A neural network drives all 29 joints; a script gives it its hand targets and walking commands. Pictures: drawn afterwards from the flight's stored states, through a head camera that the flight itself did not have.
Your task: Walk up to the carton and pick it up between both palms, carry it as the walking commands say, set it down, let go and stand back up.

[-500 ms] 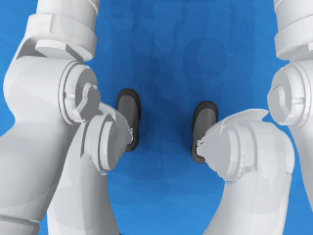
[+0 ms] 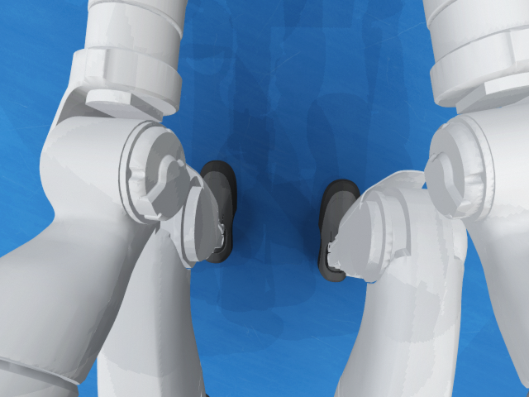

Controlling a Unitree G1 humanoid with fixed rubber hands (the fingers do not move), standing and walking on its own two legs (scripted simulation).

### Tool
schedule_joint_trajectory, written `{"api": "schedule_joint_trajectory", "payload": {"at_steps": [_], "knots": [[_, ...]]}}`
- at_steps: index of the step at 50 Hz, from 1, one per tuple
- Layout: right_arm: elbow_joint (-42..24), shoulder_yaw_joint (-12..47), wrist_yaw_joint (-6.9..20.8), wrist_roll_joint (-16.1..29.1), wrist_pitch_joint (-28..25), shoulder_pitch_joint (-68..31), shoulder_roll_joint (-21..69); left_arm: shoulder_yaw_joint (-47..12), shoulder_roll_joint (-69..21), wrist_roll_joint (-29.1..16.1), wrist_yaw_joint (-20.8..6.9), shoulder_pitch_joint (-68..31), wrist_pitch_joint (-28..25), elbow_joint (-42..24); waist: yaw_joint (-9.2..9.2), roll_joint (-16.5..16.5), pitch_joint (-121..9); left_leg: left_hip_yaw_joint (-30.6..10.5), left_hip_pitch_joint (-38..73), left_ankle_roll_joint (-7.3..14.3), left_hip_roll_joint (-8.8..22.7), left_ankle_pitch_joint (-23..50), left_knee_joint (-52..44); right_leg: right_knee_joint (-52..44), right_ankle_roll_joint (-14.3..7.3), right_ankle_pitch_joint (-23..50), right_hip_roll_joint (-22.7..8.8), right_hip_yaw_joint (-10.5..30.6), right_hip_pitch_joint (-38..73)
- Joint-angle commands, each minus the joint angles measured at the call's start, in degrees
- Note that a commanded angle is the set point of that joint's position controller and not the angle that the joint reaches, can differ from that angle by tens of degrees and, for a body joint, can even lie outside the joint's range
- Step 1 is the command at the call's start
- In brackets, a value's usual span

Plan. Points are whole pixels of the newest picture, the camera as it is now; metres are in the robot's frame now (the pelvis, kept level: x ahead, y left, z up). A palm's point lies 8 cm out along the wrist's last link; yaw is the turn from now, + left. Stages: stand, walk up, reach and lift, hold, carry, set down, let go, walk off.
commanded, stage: reach and lift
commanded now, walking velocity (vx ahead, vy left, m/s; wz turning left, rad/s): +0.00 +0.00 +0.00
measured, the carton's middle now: out of the picture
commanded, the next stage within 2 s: none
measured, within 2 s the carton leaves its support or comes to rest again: neither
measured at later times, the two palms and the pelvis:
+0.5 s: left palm out of the picture +0.54 +0.12 -0.08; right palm out of the picture +0.58 -0.10 -0.05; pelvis -0.01 +0.00 +0.03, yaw -3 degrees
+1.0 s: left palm out of the picture +0.52 +0.12 +0.00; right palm out of the picture +0.55 -0.10 +0.02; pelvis -0.02 +0.00 +0.08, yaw -4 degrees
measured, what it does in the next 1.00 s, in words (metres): rises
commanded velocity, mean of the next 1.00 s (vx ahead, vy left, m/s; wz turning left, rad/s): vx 0.00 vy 0.00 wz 0.00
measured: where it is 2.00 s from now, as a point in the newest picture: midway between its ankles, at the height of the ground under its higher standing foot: (275, 237)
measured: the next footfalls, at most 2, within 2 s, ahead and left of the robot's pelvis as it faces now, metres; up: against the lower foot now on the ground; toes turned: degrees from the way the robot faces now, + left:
none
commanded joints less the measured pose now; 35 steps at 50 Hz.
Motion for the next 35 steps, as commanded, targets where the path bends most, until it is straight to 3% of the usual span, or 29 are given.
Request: {"api": "schedule_joint_trajectory", "payload": {"at_steps": [1, 2, 3, 4, 6, 7, 8, 9, 11, 12, 13, 14, 15, 17, 18, 19, 20, 21, 23, 25, 27, 28, 29, 30, 31, 32, 33, 34, 35], "knots": [[-23.2, 11.32, 26.34, 6.53, -4.07, -31.99, 69.17, -19.37, -62.67, -3.81, -29.1, -36.22, -1.26, -16.84, 7.58, -3.97, -127.98, 3.69, 44.57, 0.3, -12.1, 24.41, -10.52, -15.7, 1.9, 26.24, 7.11, -3.55, 49.32], [-20.56, 11.15, 26.27, 4.98, -4.12, -32.5, 67.2, -17.42, -62.83, -3.11, -29.18, -32.27, -0.77, -10.77, 6.61, -7.82, -123.35, 3.28, 38.74, 0.17, -11.93, 22.5, -9.76, -15.19, 1.54, 25.99, 6.58, -3.51, 49.48], [-23.97, 14.14, 25.96, 7.29, -4.21, -33.1, 69.68, -20.94, -65.91, -3.34, -28.93, -35.07, -1.25, -17.78, 8.11, -4.04, -130.09, 3.76, 42.63, 0.09, -12.37, 23.3, -10.75, -15.45, 1.58, 27.03, 6.72, -2.98, 52.85], [-22.91, 13.06, 25.72, 6.13, -4.19, -34.64, 67.1, -18.79, -64.05, -2.33, -29.3, -32.32, 0.15, -9.99, 7.94, -6.5, -126.55, 2.96, 39.98, 0.5, -11.86, 21.66, -10.35, -14.99, 2.03, 25.54, 6.44, -4.11, 49.23], [-12.36, 8.39, 25.98, 3.26, -3.27, -24.97, 71.49, -17.05, -62.84, -0.68, -29.37, -35.19, -0.44, -13.27, 9.01, -6.73, -118.67, 3.85, 33.9, 0.02, -11.76, 18.28, -11.31, -16.82, 1.41, 23.04, 6.48, -2.32, 46.22], [-12.48, 6.89, 25.76, 1.94, -3.28, -23.5, 70.52, -13.45, -63.62, 1.16, -29.76, -27.5, 0.1, -7.91, 9.36, -6.88, -114.96, 4.26, 32.22, -0.07, -11.86, 16.67, -12.7, -18.36, 1.81, 20.84, 6.66, -2.72, 46.14], [-14.56, 6.84, 26.35, 2.72, -3.14, -25.03, 71.33, -13.66, -64.61, 1.58, -29.9, -26.21, 0.16, -6.83, 10.18, -5.25, -113.73, 4.25, 34.12, 0.62, -12.01, 16.07, -13.38, -18.05, 2.05, 18.29, 6.97, -3.24, 41.33], [-27.43, 15.99, 25.71, 7.7, -2.89, -27.94, 76.87, -20.93, -65.05, -2.26, -29.45, -30.91, -0.55, -22.14, 10.82, -6.94, -137.91, 3.43, 46.92, 1.16, -12.69, 24.59, -11.94, -17.53, 2.92, 27.05, 7.59, -3.38, 55.24], [-19.42, 13.65, 24.96, 7.27, -2.08, -35.32, 72.15, -17.21, -60.75, -1.19, -28.88, -35.29, 0.59, -13.5, 12.52, -9.71, -124.57, 3.7, 36.63, 1.19, -11.19, 18.17, -12.22, -18.32, 2.82, 21.93, 5.76, -1.78, 51.26], [-25.25, 16.78, 24.42, 7.71, -2.3, -30.97, 74.1, -21.16, -62.37, -2.53, -28.53, -36.55, 0.13, -19.25, 12.58, -8.63, -134.41, 3.61, 42.27, 1.03, -12.38, 22.21, -11.61, -17.26, 2.18, 25.2, 6.93, -2.04, 53.83], [-24.28, 16.86, 24.31, 8.0, -1.38, -28.97, 74.18, -22.01, -61.77, -3.96, -28.49, -37.52, 0.64, -22.24, 13.37, -6.94, -137.78, 3.66, 43.56, 0.5, -12.17, 23.78, -11.97, -18.19, 1.87, 28.18, 6.64, -0.4, 58.89], [-19.06, 13.2, 24.59, 5.43, -0.92, -31.23, 71.77, -19.44, -61.65, -2.62, -28.62, -37.72, 0.95, -17.42, 10.39, -8.49, -128.23, 2.43, 40.09, 1.59, -11.74, 16.9, -13.92, -18.61, 2.32, 19.36, 6.46, -3.06, 50.92], [-9.91, 6.99, 24.66, 1.44, -0.32, -24.66, 72.79, -14.07, -60.27, 1.94, -29.11, -33.96, 1.44, -10.91, 11.65, -7.62, -114.45, 4.48, 31.76, 1.01, -11.95, 11.42, -15.31, -20.69, 1.92, 14.39, 6.61, -2.13, 45.69], [-19.72, 14.32, 24.35, 7.57, -0.99, -28.31, 78.76, -19.16, -61.52, -0.63, -29.11, -33.71, 0.93, -18.38, 14.5, -9.04, -128.13, 4.14, 39.34, 1.74, -11.87, 16.28, -14.27, -22.16, 2.52, 18.08, 7.45, -0.73, 56.1], [-19.41, 13.35, 24.36, 5.88, -0.37, -27.74, 75.28, -20.96, -61.42, -3.02, -29.09, -40.09, 1.44, -22.32, 12.33, -7.58, -131.03, 3.05, 40.65, 1.18, -12.04, 16.63, -15.18, -21.53, 1.94, 19.68, 7.45, -1.31, 58.47], [-12.66, 8.31, 23.76, 3.08, 0.15, -25.98, 72.64, -16.09, -58.3, -0.07, -28.91, -36.51, 1.72, -14.7, 12.92, -7.46, -119.59, 3.88, 34.03, 1.12, -11.74, 12.42, -16.01, -21.76, 2.31, 15.75, 6.91, -1.23, 50.31], [-25.8, 17.12, 22.89, 8.74, -0.68, -30.18, 77.41, -24.92, -60.99, -4.45, -28.75, -40.78, 0.71, -28.91, 14.47, -7.05, -142.59, 2.97, 46.61, 1.46, -12.18, 22.29, -14.53, -20.57, 2.42, 25.55, 7.25, -0.11, 62.95], [-19.22, 12.85, 22.42, 4.9, 1.19, -24.61, 75.12, -23.27, -56.89, -3.87, -28.13, -45.31, 1.27, -29.4, 10.43, -6.23, -138.71, 3.61, 46.11, 1.18, -12.5, 19.81, -15.87, -21.44, 2.33, 23.12, 7.61, -1.86, 59.91], [-9.53, 5.23, 21.16, 1.55, 1.14, -17.68, 70.68, -17.74, -51.82, -0.26, -27.84, -37.24, 1.99, -18.21, 10.37, -4.79, -119.11, 4.28, 35.0, 0.87, -11.02, 11.05, -16.1, -22.98, 1.25, 15.62, 6.67, -0.39, 52.24], [-24.25, 12.55, 21.05, 5.91, 0.23, -19.09, 74.31, -27.68, -58.96, -4.76, -27.18, -38.03, 1.86, -32.87, 9.12, -2.9, -143.76, 3.68, 53.51, -0.22, -12.39, 21.98, -18.68, -22.58, 0.97, 26.19, 9.15, -1.68, 65.82], [-15.21, 11.88, 21.97, 4.84, 0.63, -23.93, 76.32, -25.54, -59.76, -3.84, -27.85, -41.78, 2.04, -22.43, 10.28, -4.59, -125.03, 3.48, 40.17, 0.44, -11.82, 14.99, -18.41, -23.07, 1.59, 19.8, 7.47, -1.17, 55.83], [-16.83, 10.24, 21.07, 2.61, -0.11, -19.57, 71.21, -24.02, -57.47, -3.33, -26.34, -39.5, 1.56, -26.76, 9.64, -3.77, -130.77, 3.21, 45.98, 0.13, -12.52, 16.08, -17.93, -22.87, 0.76, 19.7, 7.94, -1.36, 59.0], [-19.13, 14.59, 21.93, 6.32, 0.81, -22.05, 78.49, -29.2, -62.19, -5.08, -27.28, -42.95, 1.89, -31.29, 11.19, -2.11, -138.71, 3.98, 50.71, -0.68, -12.68, 19.65, -18.96, -23.69, 0.87, 23.08, 8.11, -1.15, 64.33], [-14.61, 10.67, 21.64, 4.24, 1.0, -23.28, 74.43, -23.6, -57.71, -2.8, -26.85, -41.72, 2.14, -24.11, 10.85, -3.52, -126.54, 3.95, 43.23, 0.0, -12.12, 13.38, -19.09, -24.2, 0.73, 17.23, 7.78, -0.57, 56.21], [-10.35, 6.37, 20.88, 1.51, 1.27, -14.06, 72.22, -21.49, -54.72, -0.68, -25.82, -37.55, 2.06, -24.88, 9.96, -3.79, -125.31, 4.2, 46.08, -0.12, -12.28, 12.35, -20.72, -24.31, 0.99, 16.31, 7.86, -1.5, 55.8], [-16.58, 8.36, 20.34, 2.7, 0.8, -13.77, 71.95, -25.68, -57.47, -3.71, -25.5, -38.15, 2.21, -30.91, 7.9, -1.86, -135.76, 3.99, 54.34, -0.68, -12.76, 17.09, -21.09, -25.27, 0.62, 20.18, 8.84, -2.09, 61.43], [-18.76, 9.73, 20.22, 3.85, 1.0, -18.24, 70.2, -25.37, -54.94, -3.48, -24.92, -40.02, 2.21, -31.21, 8.71, -2.05, -135.48, 2.94, 53.78, -0.11, -12.34, 16.26, -20.15, -25.64, 0.98, 18.49, 8.44, -1.71, 60.95], [-10.65, 7.44, 21.18, 2.34, 1.29, -18.23, 71.44, -24.08, -56.11, -1.97, -25.37, -43.42, 2.76, -26.04, 10.42, -0.28, -125.21, 3.48, 46.88, -0.69, -12.09, 13.04, -21.27, -25.85, 0.16, 15.36, 8.04, -0.75, 54.86], [-15.64, 7.79, 20.38, 1.1, 0.79, -14.63, 69.85, -26.09, -57.93, -2.88, -24.98, -35.77, 2.92, -26.77, 6.48, -2.09, -130.03, 3.21, 52.32, -1.11, -12.53, 15.41, -21.94, -26.42, 0.35, 18.46, 8.74, -1.88, 59.94]]}}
